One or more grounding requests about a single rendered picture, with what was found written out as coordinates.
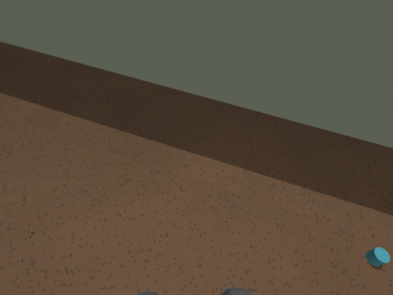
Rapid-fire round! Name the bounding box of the tin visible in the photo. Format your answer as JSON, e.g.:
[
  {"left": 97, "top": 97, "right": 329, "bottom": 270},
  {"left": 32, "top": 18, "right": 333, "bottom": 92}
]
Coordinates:
[{"left": 366, "top": 247, "right": 391, "bottom": 266}]

